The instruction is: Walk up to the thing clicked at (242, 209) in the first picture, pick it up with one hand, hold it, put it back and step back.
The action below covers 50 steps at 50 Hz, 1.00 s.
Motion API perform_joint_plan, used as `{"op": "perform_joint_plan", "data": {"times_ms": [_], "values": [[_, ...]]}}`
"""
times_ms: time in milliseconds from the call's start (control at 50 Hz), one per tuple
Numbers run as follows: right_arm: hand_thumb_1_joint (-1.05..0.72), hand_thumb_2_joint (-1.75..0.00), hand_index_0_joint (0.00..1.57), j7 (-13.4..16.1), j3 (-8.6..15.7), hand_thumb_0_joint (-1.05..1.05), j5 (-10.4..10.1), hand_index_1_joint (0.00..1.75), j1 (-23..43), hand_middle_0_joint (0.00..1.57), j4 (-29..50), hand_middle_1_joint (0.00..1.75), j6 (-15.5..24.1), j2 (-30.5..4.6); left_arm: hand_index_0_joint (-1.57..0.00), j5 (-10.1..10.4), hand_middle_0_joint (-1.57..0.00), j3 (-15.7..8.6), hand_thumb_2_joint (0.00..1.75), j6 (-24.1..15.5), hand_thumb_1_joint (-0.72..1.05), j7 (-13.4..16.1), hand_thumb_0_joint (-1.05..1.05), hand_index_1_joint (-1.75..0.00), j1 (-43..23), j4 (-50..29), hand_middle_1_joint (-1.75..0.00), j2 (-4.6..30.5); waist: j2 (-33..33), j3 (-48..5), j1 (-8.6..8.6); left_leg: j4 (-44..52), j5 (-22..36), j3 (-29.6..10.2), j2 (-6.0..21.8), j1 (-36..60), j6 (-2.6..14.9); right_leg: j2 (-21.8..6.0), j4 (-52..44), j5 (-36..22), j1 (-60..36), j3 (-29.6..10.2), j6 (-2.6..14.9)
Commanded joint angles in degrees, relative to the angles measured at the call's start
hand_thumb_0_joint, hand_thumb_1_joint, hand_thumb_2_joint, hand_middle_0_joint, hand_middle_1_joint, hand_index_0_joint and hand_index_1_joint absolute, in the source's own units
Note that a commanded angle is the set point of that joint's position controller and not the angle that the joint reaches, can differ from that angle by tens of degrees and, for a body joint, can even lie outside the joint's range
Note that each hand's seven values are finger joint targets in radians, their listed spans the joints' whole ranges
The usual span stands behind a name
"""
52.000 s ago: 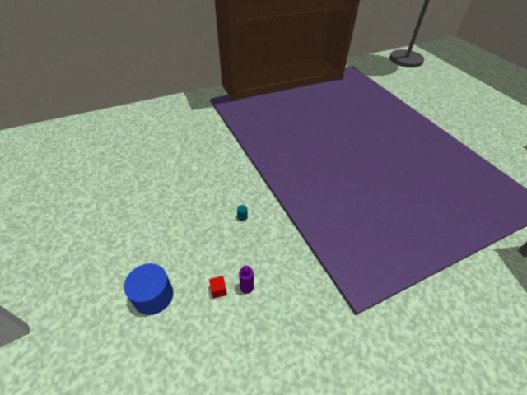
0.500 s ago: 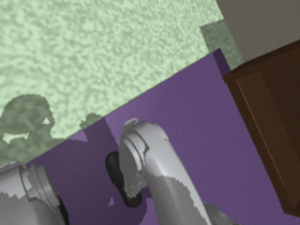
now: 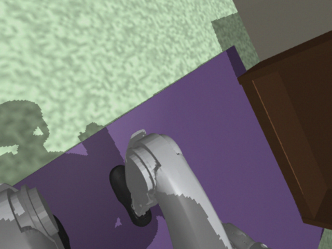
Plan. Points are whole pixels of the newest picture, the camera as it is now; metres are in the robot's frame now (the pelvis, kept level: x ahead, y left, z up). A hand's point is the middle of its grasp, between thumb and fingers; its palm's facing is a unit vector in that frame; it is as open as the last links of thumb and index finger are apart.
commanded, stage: rest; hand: left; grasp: from above
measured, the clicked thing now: out of the picture +0.48 +0.31 -0.29
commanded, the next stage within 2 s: open in 0.10 s
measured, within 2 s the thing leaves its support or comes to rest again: neither
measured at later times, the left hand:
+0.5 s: hand out of the picture +0.46 +0.31 -0.25, palm faces -0.44 -0.15 -0.89, open 8.8 cm
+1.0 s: hand out of the picture +0.46 +0.30 -0.25, palm faces -0.44 -0.15 -0.88, open 12.2 cm
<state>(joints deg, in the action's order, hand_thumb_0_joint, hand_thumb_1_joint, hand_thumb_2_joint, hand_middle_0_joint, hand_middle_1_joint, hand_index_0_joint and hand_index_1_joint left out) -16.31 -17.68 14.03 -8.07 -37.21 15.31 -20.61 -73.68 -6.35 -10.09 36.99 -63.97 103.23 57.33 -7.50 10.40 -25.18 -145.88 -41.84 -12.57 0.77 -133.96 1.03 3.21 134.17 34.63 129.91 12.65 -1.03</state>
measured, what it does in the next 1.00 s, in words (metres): stands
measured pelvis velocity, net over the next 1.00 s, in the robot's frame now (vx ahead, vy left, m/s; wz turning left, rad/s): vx -0.01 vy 0.00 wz -0.01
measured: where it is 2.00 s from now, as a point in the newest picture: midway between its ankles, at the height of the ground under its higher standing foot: (102, 231)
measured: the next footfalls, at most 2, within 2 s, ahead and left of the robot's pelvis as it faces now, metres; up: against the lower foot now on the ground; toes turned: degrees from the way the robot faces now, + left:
none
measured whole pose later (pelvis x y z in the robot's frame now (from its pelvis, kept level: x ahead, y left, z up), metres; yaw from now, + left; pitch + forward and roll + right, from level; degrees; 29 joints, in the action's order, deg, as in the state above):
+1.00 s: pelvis -0.01 +0.00 +0.01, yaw +0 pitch +28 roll -14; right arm -14.8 -19.2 13.5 -8.4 -35.2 14.8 -21.1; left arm -71.7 -5.2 -10.8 35.0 -63.9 100.9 59.2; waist -8.3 12.0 -25.2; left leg -144.5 -41.0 -13.1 0.9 -133.1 1.0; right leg 3.5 132.3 33.6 128.7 13.0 -1.1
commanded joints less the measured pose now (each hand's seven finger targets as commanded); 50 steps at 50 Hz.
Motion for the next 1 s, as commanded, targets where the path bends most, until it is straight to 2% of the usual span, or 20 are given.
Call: {"op": "perform_joint_plan", "data": {"times_ms": [0,20,100,180,200,240,260,300,340,400,480,500,560,620,740,780,800,820,920,980], "values": [[-0.91,-0.91,0.2,0.53,5.02,0.0,-0.53,0.3,-11.79,0.2,-0.69,0.3,-0.08,-19.1,-1.1,1.27,-1.06,-0.71,0.51,-0.56,0.76,2.03,0.0,-0.54,-14.12,-6.33,-0.57,13.17,29.32,-36.19,-2.23,15.06,12.51,3.57,1.06,24.21,0.15,2.31,-11.47,-12.58,-25.03,2.85,2.18],[-0.91,-0.91,0.2,0.38,5.08,0.0,-0.42,0.3,-11.69,0.2,-0.51,0.3,0.14,-18.92,-1.11,1.47,-1.07,-0.35,0.5,-0.66,0.77,1.55,0.0,-0.53,-13.91,-6.09,-0.56,12.14,29.01,-35.36,-2.63,14.39,12.68,3.58,1.06,24.35,0.2,2.12,-11.11,-12.69,-24.2,2.76,2.08],[-0.91,-0.91,0.2,0.57,4.74,0.0,-0.41,0.3,-12.15,0.2,-0.42,0.3,-0.17,-19.07,-1.14,1.26,-1.11,-0.5,0.52,-1.14,0.82,1.28,0.0,-0.53,-13.96,-7.73,-0.57,13.21,30.0,-36.85,-2.47,15.12,13.87,3.04,1.26,26.0,-0.07,2.27,-11.16,-13.5,-25.19,3.16,2.12],[-0.91,-0.91,0.2,0.64,4.52,0.0,-0.29,0.3,-11.65,0.2,-0.01,0.3,-0.13,-19.07,-1.17,1.3,-1.14,0.68,0.52,-1.28,0.86,0.97,0.0,-0.53,-14.39,-7.54,-0.57,12.61,29.9,-35.33,-3.11,15.22,11.59,3.01,1.34,25.56,-0.08,2.28,-11.47,-12.08,-24.24,3.14,2.09],[-0.9,-0.9,0.2,0.95,4.93,0.0,-0.48,0.3,-12.24,0.2,-0.25,0.3,-0.45,-19.65,-1.09,1.52,-1.06,-0.45,0.48,-1.44,0.78,1.26,0.0,-0.5,-14.62,-9.5,-0.53,14.55,31.13,-36.9,-2.51,16.34,12.01,2.85,1.44,26.38,-0.22,2.49,-11.85,-12.16,-25.36,3.09,2.28],[-0.9,-0.9,0.2,1.16,4.99,0.0,-0.57,0.3,-11.97,0.2,-0.28,0.3,-0.62,-19.29,-0.93,1.31,-0.9,-0.18,0.41,-1.09,0.62,1.2,0.0,-0.46,-13.85,-8.57,-0.49,13.9,31.21,-36.67,-2.13,16.21,11.94,2.91,1.53,26.41,-0.32,2.53,-11.74,-12.1,-24.94,3.03,2.34],[-0.9,-0.9,0.2,1.14,4.89,0.0,-0.45,0.3,-11.75,0.2,-0.15,0.3,-0.44,-19.32,-0.85,1.01,-0.82,0.94,0.38,-1.08,0.54,1.13,0.0,-0.46,-14.43,-7.64,-0.49,12.59,30.86,-35.02,-2.95,15.7,10.75,3.02,1.41,25.44,-0.25,2.37,-11.58,-11.21,-23.52,3.03,2.4],[-0.9,-0.9,0.2,1.18,4.84,0.0,-0.59,0.3,-11.57,0.2,-0.05,0.3,-0.5,-19.16,-0.7,1.07,-0.66,1.22,0.36,-1.06,0.38,1.05,0.0,-0.46,-14.11,-7.74,-0.49,12.21,31.15,-34.8,-2.9,16.12,10.92,2.72,1.55,25.79,-0.37,2.47,-11.55,-11.44,-23.17,3.21,2.41],[-0.9,-0.9,0.2,1.28,5.0,0.0,-0.63,0.3,-12.11,0.2,-0.24,0.3,-0.61,-19.42,-0.63,1.21,-0.6,0.49,0.4,-1.21,0.22,1.18,0.0,-0.5,-14.61,-9.45,-0.54,13.03,31.69,-36.68,-2.48,16.22,12.74,2.59,1.59,26.8,-0.4,2.6,-11.65,-12.66,-23.83,3.39,2.37],[-0.9,-0.9,0.2,1.27,4.94,0.0,-0.75,0.3,-12.06,0.2,0.09,0.3,-0.72,-19.07,-0.57,0.98,-0.55,1.25,0.49,-0.96,0.05,1.02,0.0,-0.55,-13.7,-8.3,-0.57,11.87,31.06,-35.5,-2.9,16.5,13.17,2.5,1.58,27.16,-0.52,2.51,-11.37,-13.11,-23.41,3.4,2.37],[-0.9,-0.9,0.2,0.86,4.58,0.0,-0.6,0.3,-11.42,0.2,0.31,0.3,-0.21,-19.27,-0.51,1.28,-0.49,2.12,0.55,-0.98,-0.01,0.6,0.0,-0.6,-14.55,-8.37,-0.62,10.44,31.6,-33.94,-3.52,16.59,13.69,1.36,1.86,28.58,-1.09,2.07,-10.61,-12.82,-20.57,4.15,2.38],[-0.9,-0.9,0.2,0.99,4.58,0.0,-0.67,0.3,-11.89,0.2,0.47,0.3,-0.35,-19.46,-0.51,1.13,-0.49,1.63,0.56,-0.8,-0.02,0.7,0.0,-0.62,-13.98,-8.16,-0.63,11.92,31.86,-34.71,-3.19,17.18,13.56,1.82,1.72,28.43,-0.87,2.37,-11.17,-13.07,-22.61,3.83,2.36],[-0.9,-0.9,0.2,0.84,4.57,0.0,-0.67,0.3,-11.34,0.2,0.56,0.3,-0.12,-19.39,-0.48,1.23,-0.47,2.16,0.6,-0.53,-0.06,0.49,0.0,-0.64,-14.28,-8.11,-0.64,11.01,32.24,-33.62,-3.04,17.43,12.61,1.66,1.84,28.55,-1.16,2.16,-10.74,-12.12,-21.01,3.84,2.49],[-0.9,-0.9,0.2,1.03,4.69,0.0,-0.81,0.3,-11.31,0.2,0.84,0.3,-0.22,-19.69,-0.44,1.15,-0.42,1.43,0.61,-0.48,-0.09,0.65,0.0,-0.67,-14.02,-8.12,-0.69,11.75,32.79,-34.29,-2.79,17.73,12.91,1.47,1.78,29.03,-1.28,2.02,-10.93,-12.05,-20.96,3.93,2.61],[-0.9,-0.9,0.2,1.02,4.49,0.0,-0.58,0.3,-12.56,0.2,0.87,0.3,-0.33,-19.79,-0.37,1.35,-0.35,0.39,0.69,-0.52,-0.17,1.03,0.0,-0.74,-14.72,-9.29,-0.76,13.36,31.68,-35.54,-3.21,16.66,13.84,2.64,1.58,27.77,-0.55,2.31,-11.87,-13.51,-24.33,3.34,2.25],[-0.9,-0.9,0.2,1.12,4.09,0.0,-0.6,0.3,-11.64,0.2,1.13,0.3,-0.12,-19.54,-0.35,2.01,-0.34,1.46,0.7,-0.55,-0.19,0.74,0.0,-0.75,-14.46,-8.56,-0.76,12.56,30.01,-34.63,-3.62,15.97,12.66,2.94,1.61,26.5,-0.34,2.55,-12.23,-13.02,-24.64,3.09,2.12],[-0.9,-0.9,0.2,1.14,4.15,0.0,-0.65,0.3,-12.95,0.2,0.88,0.3,-0.28,-19.5,-0.34,1.89,-0.33,0.54,0.71,-0.59,-0.19,0.78,0.0,-0.76,-14.39,-8.98,-0.78,13.33,30.68,-35.76,-3.6,16.41,14.15,2.9,1.55,27.25,-0.35,2.45,-12.44,-13.92,-25.74,3.1,2.14],[-0.9,-0.9,0.2,1.25,3.98,0.0,-0.66,0.3,-12.1,0.2,0.93,0.3,-0.21,-19.24,-0.33,2.07,-0.32,1.4,0.72,-0.5,-0.2,0.62,0.0,-0.77,-14.09,-8.32,-0.79,12.53,29.86,-35.32,-3.31,15.99,13.43,2.92,1.57,26.73,-0.34,2.53,-12.34,-13.58,-25.35,2.99,2.14],[-0.9,-0.9,0.2,1.79,3.96,0.0,-0.76,0.3,-12.54,0.2,0.76,0.3,-0.6,-19.29,-0.3,2.68,-0.29,0.72,0.75,-0.83,-0.23,0.52,0.0,-0.81,-13.02,-7.86,-0.83,14.2,30.31,-36.29,-2.46,16.72,11.86,3.14,1.52,25.38,-0.28,2.61,-12.96,-11.9,-26.91,2.99,2.37],[-0.9,-0.9,0.2,1.97,4.2,0.0,-0.88,0.3,-12.51,0.2,1.42,0.3,-0.76,-19.62,-0.29,2.12,-0.28,1.65,0.79,-0.96,-0.25,-0.04,0.0,-0.84,-14.14,-9.2,-0.85,13.51,30.07,-35.83,-3.4,16.3,12.01,3.01,1.56,26.23,-0.14,2.56,-12.64,-12.22,-25.51,3.1,2.18]]}}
